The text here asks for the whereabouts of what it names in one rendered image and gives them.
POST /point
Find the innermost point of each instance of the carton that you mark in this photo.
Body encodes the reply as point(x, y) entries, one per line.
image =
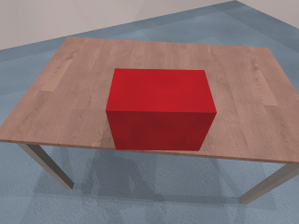
point(159, 109)

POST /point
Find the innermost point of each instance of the table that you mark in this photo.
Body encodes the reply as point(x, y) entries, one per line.
point(257, 106)

